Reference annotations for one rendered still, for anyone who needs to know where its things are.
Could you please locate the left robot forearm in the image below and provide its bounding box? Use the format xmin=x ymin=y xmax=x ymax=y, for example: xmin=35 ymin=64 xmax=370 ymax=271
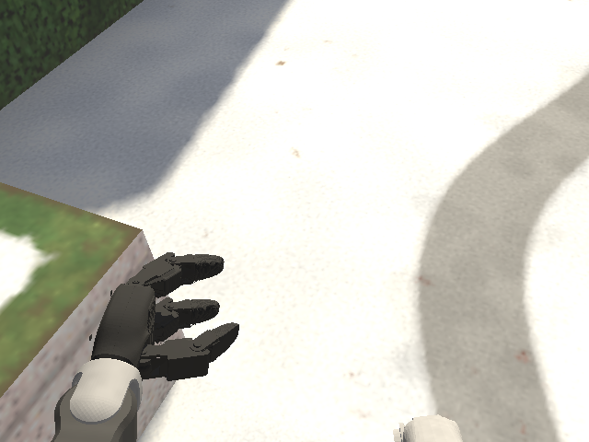
xmin=51 ymin=358 xmax=143 ymax=442

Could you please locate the right robot thigh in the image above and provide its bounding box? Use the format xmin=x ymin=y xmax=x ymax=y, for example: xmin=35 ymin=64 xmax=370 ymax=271
xmin=393 ymin=414 xmax=463 ymax=442

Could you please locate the left robot hand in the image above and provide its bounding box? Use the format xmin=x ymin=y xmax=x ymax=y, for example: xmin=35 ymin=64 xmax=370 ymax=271
xmin=89 ymin=252 xmax=239 ymax=381

